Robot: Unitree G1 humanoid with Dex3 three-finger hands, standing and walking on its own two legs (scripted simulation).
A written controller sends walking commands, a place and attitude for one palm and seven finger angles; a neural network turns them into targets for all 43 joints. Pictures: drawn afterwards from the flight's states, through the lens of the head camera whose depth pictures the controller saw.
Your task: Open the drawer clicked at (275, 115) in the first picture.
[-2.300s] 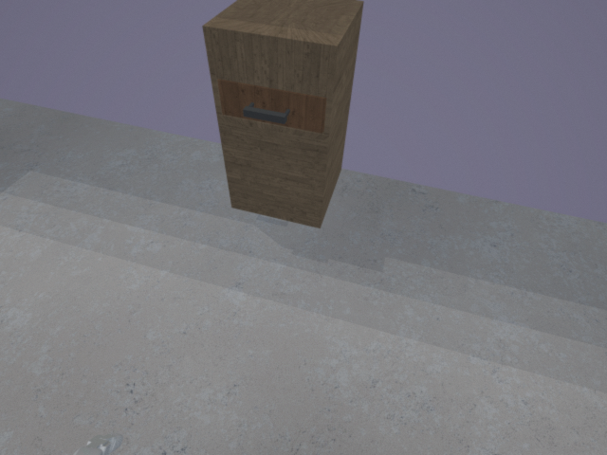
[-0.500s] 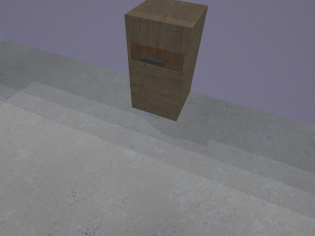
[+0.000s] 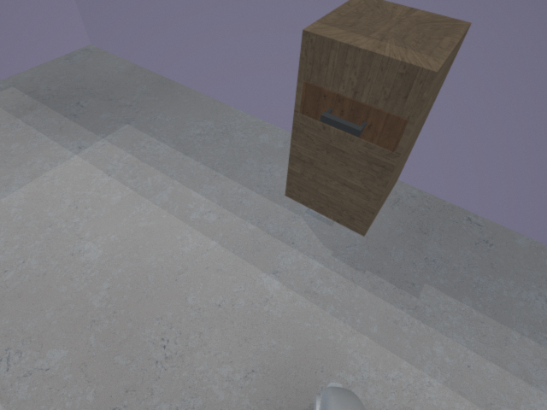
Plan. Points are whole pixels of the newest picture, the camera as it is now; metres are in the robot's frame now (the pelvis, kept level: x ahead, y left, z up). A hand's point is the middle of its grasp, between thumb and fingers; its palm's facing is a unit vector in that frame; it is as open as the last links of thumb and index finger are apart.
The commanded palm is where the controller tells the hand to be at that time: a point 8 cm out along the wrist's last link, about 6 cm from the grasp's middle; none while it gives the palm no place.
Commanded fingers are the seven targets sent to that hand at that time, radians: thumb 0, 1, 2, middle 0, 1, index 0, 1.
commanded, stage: walk to a spot facing it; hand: left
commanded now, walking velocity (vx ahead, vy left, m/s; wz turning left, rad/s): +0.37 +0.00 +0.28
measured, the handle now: (344, 120) +1.05 -0.23 -0.21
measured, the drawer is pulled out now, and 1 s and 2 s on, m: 0.00 0.00 0.00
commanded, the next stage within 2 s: turn to face it in 0.62 s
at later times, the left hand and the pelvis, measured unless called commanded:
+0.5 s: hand (200, 399) +0.17 +0.12 -0.16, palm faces +0.27 -0.93 -0.25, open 7.3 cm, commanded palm none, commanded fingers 0.00 0.90 0.90 -0.20 -0.30 -0.20 -0.30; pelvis +0.21 -0.07 +0.00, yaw +15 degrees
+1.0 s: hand (171, 338) +0.28 +0.20 -0.18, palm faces +0.42 -0.88 -0.20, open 7.4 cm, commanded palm none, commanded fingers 0.00 0.90 0.90 -0.20 -0.30 -0.20 -0.30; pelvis +0.31 +0.00 +0.00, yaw +20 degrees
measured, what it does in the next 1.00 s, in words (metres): walks ahead, turning left: right foot, then left foot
